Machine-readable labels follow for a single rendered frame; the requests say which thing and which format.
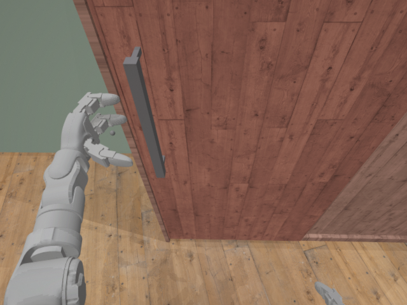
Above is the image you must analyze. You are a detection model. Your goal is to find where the handle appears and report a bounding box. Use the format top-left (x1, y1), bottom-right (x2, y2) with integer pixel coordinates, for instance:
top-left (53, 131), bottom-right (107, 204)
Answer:
top-left (123, 47), bottom-right (166, 178)

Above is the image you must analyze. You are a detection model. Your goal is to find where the robot left hand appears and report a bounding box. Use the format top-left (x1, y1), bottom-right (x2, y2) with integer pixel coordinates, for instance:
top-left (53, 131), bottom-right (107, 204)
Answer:
top-left (60, 92), bottom-right (133, 168)

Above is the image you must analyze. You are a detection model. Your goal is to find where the robot right hand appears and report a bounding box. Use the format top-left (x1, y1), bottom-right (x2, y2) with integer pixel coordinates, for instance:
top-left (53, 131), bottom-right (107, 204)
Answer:
top-left (315, 281), bottom-right (344, 305)

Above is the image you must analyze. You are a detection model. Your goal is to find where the wardrobe door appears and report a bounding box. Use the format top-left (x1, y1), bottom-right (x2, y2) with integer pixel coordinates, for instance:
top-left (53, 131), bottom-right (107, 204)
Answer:
top-left (307, 112), bottom-right (407, 236)
top-left (87, 0), bottom-right (407, 241)

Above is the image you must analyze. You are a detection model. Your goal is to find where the left robot upper arm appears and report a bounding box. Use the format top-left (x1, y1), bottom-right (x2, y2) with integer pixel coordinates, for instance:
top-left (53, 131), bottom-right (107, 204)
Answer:
top-left (7, 257), bottom-right (86, 305)

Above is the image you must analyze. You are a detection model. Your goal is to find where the left robot forearm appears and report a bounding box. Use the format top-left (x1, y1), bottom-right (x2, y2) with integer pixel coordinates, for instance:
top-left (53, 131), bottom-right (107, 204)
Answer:
top-left (4, 149), bottom-right (90, 305)

